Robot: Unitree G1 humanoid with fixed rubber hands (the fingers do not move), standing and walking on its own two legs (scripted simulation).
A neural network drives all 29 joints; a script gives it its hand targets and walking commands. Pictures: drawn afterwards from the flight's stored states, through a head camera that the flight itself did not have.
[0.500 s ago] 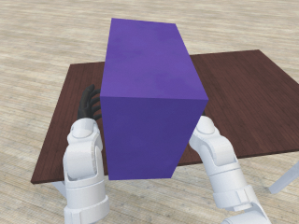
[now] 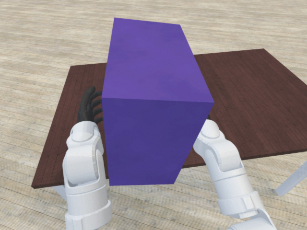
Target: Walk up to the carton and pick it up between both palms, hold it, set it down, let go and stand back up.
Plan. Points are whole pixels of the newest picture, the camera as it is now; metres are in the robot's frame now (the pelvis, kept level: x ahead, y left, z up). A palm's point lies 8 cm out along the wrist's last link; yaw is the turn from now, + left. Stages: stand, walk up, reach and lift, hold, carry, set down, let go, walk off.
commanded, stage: hold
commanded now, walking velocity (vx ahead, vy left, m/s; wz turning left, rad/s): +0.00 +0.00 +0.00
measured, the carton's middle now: (145, 104) +0.40 +0.00 +0.15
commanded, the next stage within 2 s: none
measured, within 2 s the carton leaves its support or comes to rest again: neither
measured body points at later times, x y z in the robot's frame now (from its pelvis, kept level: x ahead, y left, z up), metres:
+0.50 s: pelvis +0.00 +0.00 +0.00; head +0.00 +0.00 +0.45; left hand +0.35 +0.13 +0.17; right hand +0.36 -0.13 +0.14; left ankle +0.01 +0.12 -0.76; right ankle +0.00 -0.12 -0.76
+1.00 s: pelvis +0.00 +0.00 +0.00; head +0.01 +0.00 +0.45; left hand +0.35 +0.12 +0.17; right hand +0.36 -0.14 +0.14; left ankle +0.01 +0.12 -0.76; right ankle +0.00 -0.12 -0.76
